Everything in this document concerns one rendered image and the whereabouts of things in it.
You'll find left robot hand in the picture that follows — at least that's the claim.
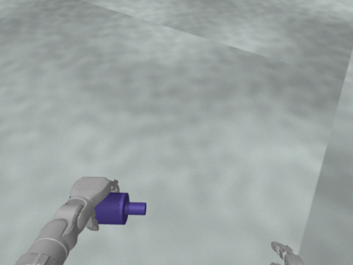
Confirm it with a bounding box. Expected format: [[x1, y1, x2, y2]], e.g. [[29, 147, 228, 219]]
[[70, 177, 120, 231]]

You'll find bottle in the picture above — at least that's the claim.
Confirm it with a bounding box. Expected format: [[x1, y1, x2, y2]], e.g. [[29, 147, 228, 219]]
[[69, 193, 146, 225]]

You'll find left robot arm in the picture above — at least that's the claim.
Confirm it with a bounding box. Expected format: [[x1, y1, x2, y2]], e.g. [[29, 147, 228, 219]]
[[15, 195, 94, 265]]

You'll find right robot hand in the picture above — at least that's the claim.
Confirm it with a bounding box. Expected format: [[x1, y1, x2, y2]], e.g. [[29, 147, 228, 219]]
[[270, 242, 304, 265]]

